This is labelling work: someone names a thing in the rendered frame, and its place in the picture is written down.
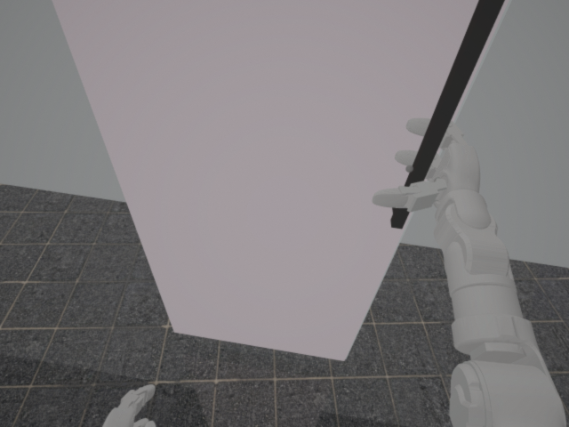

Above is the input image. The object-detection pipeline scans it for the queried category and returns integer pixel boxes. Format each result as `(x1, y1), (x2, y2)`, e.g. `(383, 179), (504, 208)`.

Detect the handle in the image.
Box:
(390, 0), (505, 229)

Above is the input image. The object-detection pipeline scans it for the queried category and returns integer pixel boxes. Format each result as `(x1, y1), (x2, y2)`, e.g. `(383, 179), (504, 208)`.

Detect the robot right hand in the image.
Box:
(372, 118), (480, 212)

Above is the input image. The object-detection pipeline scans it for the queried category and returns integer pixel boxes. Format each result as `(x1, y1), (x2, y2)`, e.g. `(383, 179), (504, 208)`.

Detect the robot right upper arm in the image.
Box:
(449, 360), (565, 427)

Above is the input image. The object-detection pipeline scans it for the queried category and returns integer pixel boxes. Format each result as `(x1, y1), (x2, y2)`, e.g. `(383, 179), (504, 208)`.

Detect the fridge door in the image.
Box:
(52, 0), (509, 361)

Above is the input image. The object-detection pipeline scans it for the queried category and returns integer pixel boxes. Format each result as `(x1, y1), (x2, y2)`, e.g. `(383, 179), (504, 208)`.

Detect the robot left hand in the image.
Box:
(102, 384), (156, 427)

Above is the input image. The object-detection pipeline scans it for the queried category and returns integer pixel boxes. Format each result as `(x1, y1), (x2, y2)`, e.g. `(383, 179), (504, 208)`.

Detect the robot right forearm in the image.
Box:
(434, 189), (566, 427)

